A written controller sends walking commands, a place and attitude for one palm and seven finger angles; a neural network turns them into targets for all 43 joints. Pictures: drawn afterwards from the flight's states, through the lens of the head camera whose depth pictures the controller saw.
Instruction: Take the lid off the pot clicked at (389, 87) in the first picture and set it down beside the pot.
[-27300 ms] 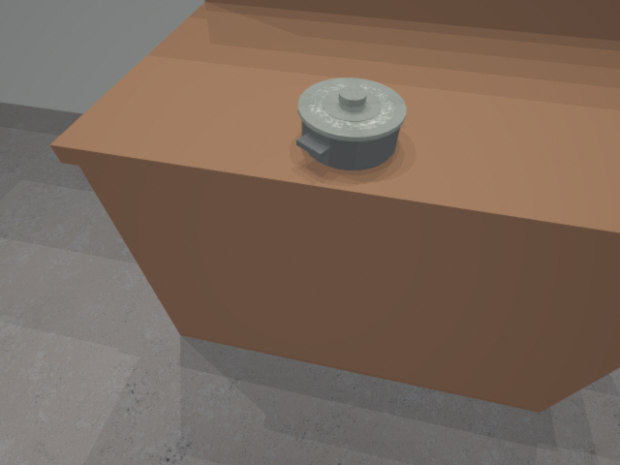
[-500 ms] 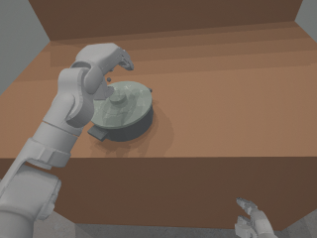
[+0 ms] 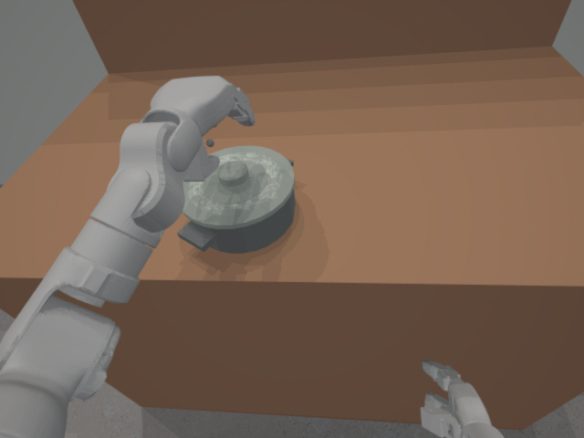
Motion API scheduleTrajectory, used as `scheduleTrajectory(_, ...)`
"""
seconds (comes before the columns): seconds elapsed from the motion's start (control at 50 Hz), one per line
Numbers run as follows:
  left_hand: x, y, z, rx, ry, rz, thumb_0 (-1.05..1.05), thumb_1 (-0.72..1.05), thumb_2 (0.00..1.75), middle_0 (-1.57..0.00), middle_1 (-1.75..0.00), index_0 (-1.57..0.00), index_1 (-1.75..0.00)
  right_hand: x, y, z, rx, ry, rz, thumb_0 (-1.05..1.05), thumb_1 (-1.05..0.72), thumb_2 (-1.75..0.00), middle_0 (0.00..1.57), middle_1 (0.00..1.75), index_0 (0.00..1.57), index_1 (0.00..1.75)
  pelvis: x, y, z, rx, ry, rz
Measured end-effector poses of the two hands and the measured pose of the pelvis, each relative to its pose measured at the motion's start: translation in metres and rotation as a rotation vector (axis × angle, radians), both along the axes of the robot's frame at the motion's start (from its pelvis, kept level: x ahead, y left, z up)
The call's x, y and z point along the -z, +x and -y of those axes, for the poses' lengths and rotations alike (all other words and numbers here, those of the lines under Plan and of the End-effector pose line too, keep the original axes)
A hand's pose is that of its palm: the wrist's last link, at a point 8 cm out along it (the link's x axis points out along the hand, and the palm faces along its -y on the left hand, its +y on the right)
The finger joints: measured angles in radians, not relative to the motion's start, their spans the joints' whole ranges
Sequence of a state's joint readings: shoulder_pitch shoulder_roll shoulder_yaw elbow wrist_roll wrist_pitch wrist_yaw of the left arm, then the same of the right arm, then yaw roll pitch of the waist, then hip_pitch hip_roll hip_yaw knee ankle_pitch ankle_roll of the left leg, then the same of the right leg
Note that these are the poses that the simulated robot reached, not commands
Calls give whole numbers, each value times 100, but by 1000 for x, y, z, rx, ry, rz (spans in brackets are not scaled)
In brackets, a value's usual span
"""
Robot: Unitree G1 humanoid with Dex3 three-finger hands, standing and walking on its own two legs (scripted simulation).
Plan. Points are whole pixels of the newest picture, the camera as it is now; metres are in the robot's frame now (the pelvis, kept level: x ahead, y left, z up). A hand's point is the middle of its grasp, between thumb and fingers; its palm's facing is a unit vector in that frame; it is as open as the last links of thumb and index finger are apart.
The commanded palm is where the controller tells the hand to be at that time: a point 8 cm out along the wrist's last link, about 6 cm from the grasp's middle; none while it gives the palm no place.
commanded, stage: lower the open fingers around the knob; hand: left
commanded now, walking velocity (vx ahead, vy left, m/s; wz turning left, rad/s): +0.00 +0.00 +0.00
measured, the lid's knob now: (233, 173) +0.45 +0.11 +0.15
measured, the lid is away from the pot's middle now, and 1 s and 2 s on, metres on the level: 0.00 0.00 0.00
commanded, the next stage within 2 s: close the fingers and squeeze the knob in 1.00 s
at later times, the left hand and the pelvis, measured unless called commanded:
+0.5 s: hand (211, 176) +0.40 +0.13 +0.18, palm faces -0.17 -0.08 -0.98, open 9.8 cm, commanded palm +0.38 +0.14 +0.25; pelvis +0.00 -0.01 +0.00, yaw +0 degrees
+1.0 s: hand (220, 174) +0.42 +0.12 +0.17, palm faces -0.21 -0.08 -0.98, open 9.8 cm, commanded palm +0.39 +0.13 +0.23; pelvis +0.01 -0.01 +0.00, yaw +0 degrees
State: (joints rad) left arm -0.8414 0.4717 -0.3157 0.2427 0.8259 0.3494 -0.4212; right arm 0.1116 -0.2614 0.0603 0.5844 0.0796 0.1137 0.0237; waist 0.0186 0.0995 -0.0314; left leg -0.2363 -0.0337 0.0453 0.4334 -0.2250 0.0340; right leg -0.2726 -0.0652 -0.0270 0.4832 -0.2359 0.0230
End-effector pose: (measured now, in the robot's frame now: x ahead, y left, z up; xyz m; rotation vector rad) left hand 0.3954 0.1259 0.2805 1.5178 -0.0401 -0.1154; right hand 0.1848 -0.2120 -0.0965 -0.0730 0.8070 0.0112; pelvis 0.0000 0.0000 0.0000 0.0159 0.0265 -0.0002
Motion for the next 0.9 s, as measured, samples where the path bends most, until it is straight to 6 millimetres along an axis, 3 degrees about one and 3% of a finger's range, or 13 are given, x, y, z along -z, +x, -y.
scheduleTrajectory(0.2, 17, 3, 2, 10, -13, -65, 0, -34, 162, -89, -9, -89, -8, 4, -17, 19, 48, -30, -35, 1, -91, -90, 20, 30, 20, 30, 0, 2, 4, 9, 2, 3)
scheduleTrajectory(0.36, 26, -1, -3, 3, -36, -85, 0, -34, 162, -89, -9, -89, -8, 2, -17, 30, 58, -44, -27, 1, -91, -90, 20, 30, 20, 30, -1, 3, 7, 11, 1, 6)
scheduleTrajectory(0.5, 42, -6, -9, -12, -31, -125, 0, -34, 162, -89, -9, -89, -8, -2, -8, 30, 47, -48, -5, 1, -91, -90, 20, 30, 20, 30, -1, 3, 10, 6, -1, 9)
scheduleTrajectory(0.64, 45, -2, -11, -30, -38, -133, 0, -34, 162, -89, -9, -89, -8, -3, -1, 25, 31, -43, 4, 1, -91, -90, 20, 30, 20, 30, -1, 2, 10, -3, -3, 8)
scheduleTrajectory(0.9, 54, 12, -2, -24, -20, -156, 0, -34, 162, -89, -9, -88, -8, 4, -10, 23, 53, -40, -30, 1, -91, -90, 20, 30, 20, 30, -1, 8, 7, 1, -2, 1)
